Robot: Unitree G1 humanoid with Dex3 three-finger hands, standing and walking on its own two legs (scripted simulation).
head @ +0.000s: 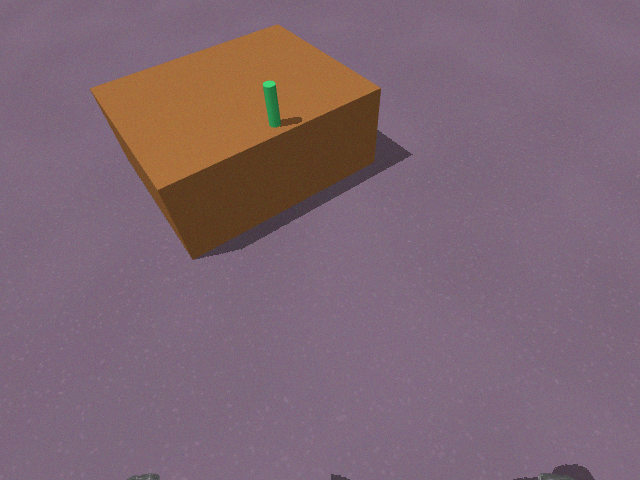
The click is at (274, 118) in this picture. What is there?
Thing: slim round
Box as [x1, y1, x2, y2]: [263, 81, 280, 127]
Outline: 266,81 263,83 263,89 269,125 274,127 280,124 275,83 273,81
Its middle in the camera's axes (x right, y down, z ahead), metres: -0.17 -0.50 +1.40
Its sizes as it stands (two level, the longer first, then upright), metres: 0.044 0.044 0.161
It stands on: a support 0.39 m high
